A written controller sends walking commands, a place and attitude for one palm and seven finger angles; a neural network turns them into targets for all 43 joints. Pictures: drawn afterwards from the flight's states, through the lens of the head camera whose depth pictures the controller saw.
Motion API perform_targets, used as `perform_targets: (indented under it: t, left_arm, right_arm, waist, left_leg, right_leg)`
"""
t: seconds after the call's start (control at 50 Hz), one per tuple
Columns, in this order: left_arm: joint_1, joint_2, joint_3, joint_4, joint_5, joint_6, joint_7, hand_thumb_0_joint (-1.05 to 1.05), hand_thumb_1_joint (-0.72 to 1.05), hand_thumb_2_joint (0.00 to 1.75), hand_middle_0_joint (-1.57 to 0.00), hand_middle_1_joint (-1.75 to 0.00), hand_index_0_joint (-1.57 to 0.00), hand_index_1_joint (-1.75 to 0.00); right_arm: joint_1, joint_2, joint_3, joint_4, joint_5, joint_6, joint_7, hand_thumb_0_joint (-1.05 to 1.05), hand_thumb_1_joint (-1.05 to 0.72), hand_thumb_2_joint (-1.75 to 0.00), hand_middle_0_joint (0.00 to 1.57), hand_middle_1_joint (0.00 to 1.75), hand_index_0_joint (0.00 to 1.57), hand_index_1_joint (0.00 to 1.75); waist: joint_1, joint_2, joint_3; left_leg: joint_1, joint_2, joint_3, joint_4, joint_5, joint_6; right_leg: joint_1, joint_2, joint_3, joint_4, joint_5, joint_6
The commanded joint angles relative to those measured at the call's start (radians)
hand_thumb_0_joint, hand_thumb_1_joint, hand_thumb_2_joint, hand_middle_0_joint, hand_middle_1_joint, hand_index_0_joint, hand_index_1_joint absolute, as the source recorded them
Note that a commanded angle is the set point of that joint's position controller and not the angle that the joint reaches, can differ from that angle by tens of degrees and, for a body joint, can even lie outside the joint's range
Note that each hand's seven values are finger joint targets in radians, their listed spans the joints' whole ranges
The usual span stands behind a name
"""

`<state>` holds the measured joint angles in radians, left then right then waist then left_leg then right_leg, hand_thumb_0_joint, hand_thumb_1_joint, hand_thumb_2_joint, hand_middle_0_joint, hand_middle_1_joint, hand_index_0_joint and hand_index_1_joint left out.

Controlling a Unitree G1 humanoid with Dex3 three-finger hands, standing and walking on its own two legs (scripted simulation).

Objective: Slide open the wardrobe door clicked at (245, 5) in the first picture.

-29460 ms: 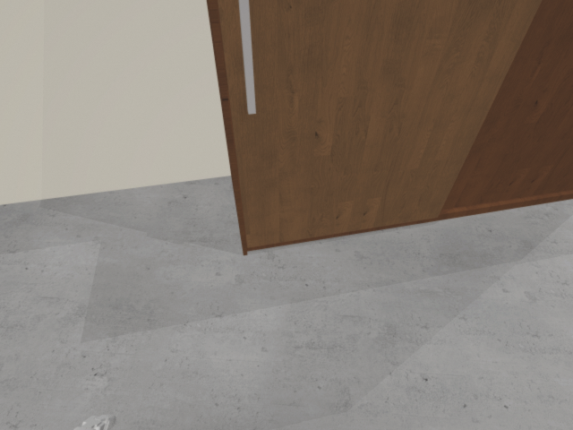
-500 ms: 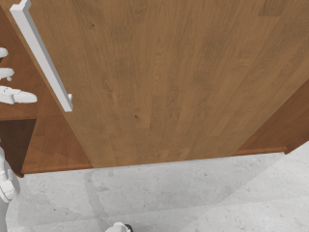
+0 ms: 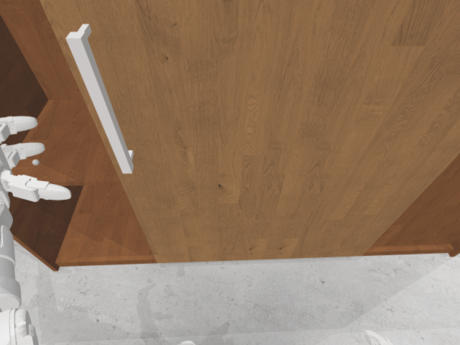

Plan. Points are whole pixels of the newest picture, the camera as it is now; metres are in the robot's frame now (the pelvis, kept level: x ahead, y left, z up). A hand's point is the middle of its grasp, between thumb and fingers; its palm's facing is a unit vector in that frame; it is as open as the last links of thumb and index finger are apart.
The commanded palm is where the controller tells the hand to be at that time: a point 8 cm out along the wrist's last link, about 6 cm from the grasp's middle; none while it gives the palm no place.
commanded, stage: slip the hand off the handle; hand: left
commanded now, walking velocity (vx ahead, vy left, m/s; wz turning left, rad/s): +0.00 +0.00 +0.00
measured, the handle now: (110, 111) +0.50 +0.26 +0.13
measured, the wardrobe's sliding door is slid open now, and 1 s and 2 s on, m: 0.43 0.43 0.43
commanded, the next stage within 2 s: draw the hand back to the body in 0.20 s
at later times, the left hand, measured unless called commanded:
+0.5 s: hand (33, 176) +0.31 +0.30 +0.16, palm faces +0.18 -0.98 -0.03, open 14.7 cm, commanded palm +0.27 +0.35 +0.15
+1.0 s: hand (7, 226) +0.24 +0.30 +0.15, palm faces +0.45 -0.86 -0.25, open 13.8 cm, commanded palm +0.19 +0.33 +0.17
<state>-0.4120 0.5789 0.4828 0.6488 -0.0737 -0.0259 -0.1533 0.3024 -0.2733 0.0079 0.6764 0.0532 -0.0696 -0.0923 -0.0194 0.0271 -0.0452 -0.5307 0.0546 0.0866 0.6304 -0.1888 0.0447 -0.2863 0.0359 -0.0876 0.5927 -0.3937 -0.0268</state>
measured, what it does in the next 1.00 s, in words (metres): stands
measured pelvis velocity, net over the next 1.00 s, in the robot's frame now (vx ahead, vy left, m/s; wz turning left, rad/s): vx -0.01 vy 0.00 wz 0.00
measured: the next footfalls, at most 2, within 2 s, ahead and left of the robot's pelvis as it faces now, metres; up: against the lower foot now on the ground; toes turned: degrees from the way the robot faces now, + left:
none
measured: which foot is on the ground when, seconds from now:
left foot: down 0.00-1.00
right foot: down 0.00-1.00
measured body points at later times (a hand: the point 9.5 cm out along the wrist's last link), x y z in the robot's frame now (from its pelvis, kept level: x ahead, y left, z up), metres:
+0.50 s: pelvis -0.01 -0.01 +0.01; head -0.01 -0.01 +0.46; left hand +0.30 +0.36 +0.16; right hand +0.13 -0.26 -0.09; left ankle +0.08 +0.09 -0.72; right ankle -0.06 -0.10 -0.72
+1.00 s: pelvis -0.01 +0.00 +0.02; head -0.03 -0.01 +0.47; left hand +0.21 +0.34 +0.17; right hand +0.19 -0.21 -0.05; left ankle +0.08 +0.09 -0.72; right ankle -0.06 -0.10 -0.72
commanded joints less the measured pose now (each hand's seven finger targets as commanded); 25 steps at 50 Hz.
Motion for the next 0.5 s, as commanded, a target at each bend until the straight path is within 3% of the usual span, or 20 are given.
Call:
perform_targets:
  t: [0.0,0.04,0.1,0.16,0.18,0.22,0.3,0.32,0.34,0.38,0.42,0.46,0.48]
  left_arm:
    - [-0.334,0.310,0.024,-0.243,-0.021,-0.021,0.014,0.00,-0.55,0.20,-0.25,-1.15,-0.25,-1.15]
    - [-0.342,0.306,0.007,-0.283,-0.014,-0.012,0.021,0.00,-0.55,0.20,-0.25,-1.15,-0.25,-1.15]
    - [-0.343,0.270,-0.020,-0.289,-0.018,-0.010,0.029,0.00,-0.55,0.20,-0.25,-1.15,-0.25,-1.15]
    - [-0.250,0.306,0.039,-0.332,-0.035,-0.014,0.032,0.00,-0.55,0.20,-0.25,-1.15,-0.25,-1.15]
    - [-0.229,0.271,0.013,-0.350,-0.040,-0.010,0.028,0.00,-0.55,0.20,-0.25,-1.15,-0.25,-1.15]
    - [-0.261,0.268,0.007,-0.342,-0.044,-0.006,0.030,0.00,-0.55,0.20,-0.25,-1.15,-0.25,-1.15]
    - [-0.310,0.312,0.033,-0.311,-0.031,0.006,0.040,0.00,-0.55,0.20,-0.25,-1.15,-0.25,-1.15]
    - [-0.360,0.195,0.002,-0.363,-0.219,-0.034,-0.075,0.00,-0.55,0.20,-0.25,-1.15,-0.25,-1.15]
    - [-0.365,0.268,0.043,-0.378,-0.237,-0.054,-0.136,0.00,-0.55,0.20,-0.25,-1.15,-0.25,-1.15]
    - [-0.327,0.299,0.069,-0.398,-0.265,-0.074,-0.206,0.00,-0.55,0.20,-0.25,-1.15,-0.25,-1.15]
    - [-0.231,0.295,0.069,-0.354,-0.272,-0.096,-0.272,0.00,-0.55,0.20,-0.25,-1.15,-0.25,-1.15]
    - [-0.074,0.275,0.082,-0.309,-0.266,-0.074,-0.278,0.00,-0.55,0.20,-0.25,-1.15,-0.25,-1.15]
    - [-0.030,0.262,0.080,-0.295,-0.267,-0.050,-0.274,0.00,-0.55,0.20,-0.25,-1.15,-0.25,-1.15]
  right_arm:
    - [-0.016,-0.161,-0.046,-0.110,0.004,-0.065,-0.021,0.00,-0.90,-0.90,0.20,0.30,0.20,0.30]
    - [-0.030,-0.159,-0.040,-0.117,0.006,-0.074,-0.024,0.00,-0.90,-0.90,0.20,0.30,0.20,0.30]
    - [-0.055,-0.151,-0.031,-0.118,0.007,-0.085,-0.027,0.00,-0.90,-0.90,0.20,0.30,0.20,0.30]
    - [-0.071,-0.150,-0.033,-0.126,0.005,-0.096,-0.029,0.00,-0.90,-0.90,0.20,0.30,0.20,0.30]
    - [-0.082,-0.144,-0.028,-0.132,0.007,-0.099,-0.027,0.00,-0.90,-0.90,0.20,0.30,0.20,0.30]
    - [-0.087,-0.143,-0.022,-0.122,0.008,-0.104,-0.031,0.00,-0.90,-0.90,0.20,0.30,0.20,0.30]
    - [-0.092,-0.144,-0.019,-0.101,0.004,-0.109,-0.039,0.00,-0.90,-0.90,0.20,0.30,0.20,0.30]
    - [-0.098,-0.154,-0.019,-0.097,0.023,-0.120,-0.051,0.00,-0.90,-0.90,0.20,0.30,0.20,0.30]
    - [-0.116,-0.152,-0.019,-0.091,0.026,-0.134,-0.059,0.00,-0.90,-0.90,0.20,0.30,0.20,0.30]
    - [-0.119,-0.148,-0.013,-0.103,0.025,-0.151,-0.067,0.00,-0.90,-0.90,0.20,0.30,0.20,0.30]
    - [-0.115,-0.153,-0.009,-0.109,0.023,-0.167,-0.068,0.00,-0.90,-0.90,0.20,0.30,0.20,0.30]
    - [-0.130,-0.144,-0.010,-0.131,0.027,-0.179,-0.058,0.00,-0.90,-0.90,0.20,0.30,0.20,0.30]
    - [-0.134,-0.144,-0.007,-0.145,0.030,-0.183,-0.051,0.00,-0.90,-0.90,0.20,0.30,0.20,0.30]
  waist:
    - [-0.009,0.094,-0.227]
    - [-0.009,0.119,-0.235]
    - [-0.015,0.087,-0.178]
    - [0.018,0.078,-0.232]
    - [0.018,0.075,-0.228]
    - [0.005,0.052,-0.186]
    - [0.000,0.090,-0.148]
    - [-0.032,0.044,-0.176]
    - [0.002,0.084,-0.217]
    - [0.014,0.125,-0.256]
    - [0.019,0.129,-0.229]
    - [0.051,0.107,-0.157]
    - [0.057,0.056,-0.122]
  left_leg:
    - [0.422,-0.016,-0.139,-0.097,0.021,0.006]
    - [0.437,-0.016,-0.144,-0.103,0.014,0.005]
    - [0.414,-0.015,-0.152,-0.125,-0.056,0.004]
    - [0.431,-0.021,-0.134,-0.112,0.011,0.006]
    - [0.433,-0.024,-0.131,-0.113,0.018,0.006]
    - [0.413,-0.022,-0.128,-0.116,-0.005,0.007]
    - [0.391,-0.026,-0.126,-0.129,-0.049,0.003]
    - [0.439,-0.027,-0.131,-0.124,-0.028,-0.002]
    - [0.469,-0.028,-0.121,-0.110,0.014,0.000]
    - [0.505,-0.034,-0.122,-0.103,0.073,0.001]
    - [0.491,-0.037,-0.123,-0.097,0.091,0.000]
    - [0.439,-0.035,-0.122,-0.112,0.059,0.001]
    - [0.404,-0.035,-0.124,-0.121,0.037,0.003]
  right_leg:
    - [-0.195,0.023,0.061,-0.126,0.138,0.020]
    - [-0.192,0.018,0.064,-0.131,0.135,0.019]
    - [-0.194,0.018,0.061,-0.147,0.092,0.018]
    - [-0.137,0.011,0.071,-0.148,0.137,0.017]
    - [-0.132,0.010,0.071,-0.150,0.144,0.019]
    - [-0.143,0.010,0.072,-0.159,0.129,0.022]
    - [-0.156,0.002,0.083,-0.176,0.088,0.024]
    - [-0.094,-0.005,0.108,-0.202,0.132,0.015]
    - [-0.068,-0.006,0.117,-0.198,0.173,0.013]
    - [-0.050,-0.007,0.116,-0.184,0.243,0.014]
    - [-0.060,-0.004,0.114,-0.173,0.268,0.024]
    - [-0.083,-0.006,0.103,-0.172,0.234,0.027]
    - [-0.088,-0.010,0.101,-0.173,0.215,0.030]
